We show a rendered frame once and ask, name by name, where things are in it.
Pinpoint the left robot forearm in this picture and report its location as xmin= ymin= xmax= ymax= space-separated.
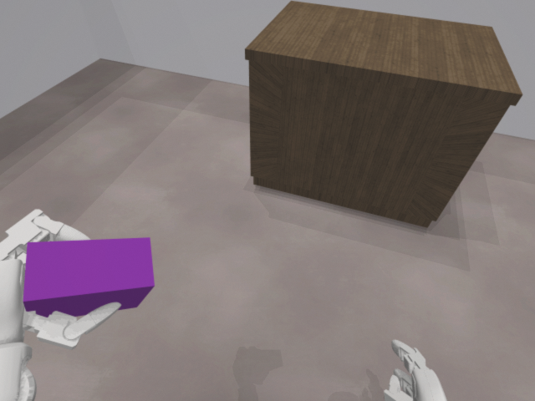
xmin=0 ymin=343 xmax=37 ymax=401

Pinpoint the robot left hand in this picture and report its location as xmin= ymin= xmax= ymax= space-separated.
xmin=0 ymin=209 xmax=121 ymax=350

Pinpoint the table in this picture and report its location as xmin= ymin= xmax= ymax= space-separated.
xmin=245 ymin=1 xmax=522 ymax=228

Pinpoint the sponge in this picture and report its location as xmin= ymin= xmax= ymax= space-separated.
xmin=23 ymin=237 xmax=155 ymax=317

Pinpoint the robot right hand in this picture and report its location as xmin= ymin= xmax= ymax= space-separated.
xmin=384 ymin=340 xmax=447 ymax=401

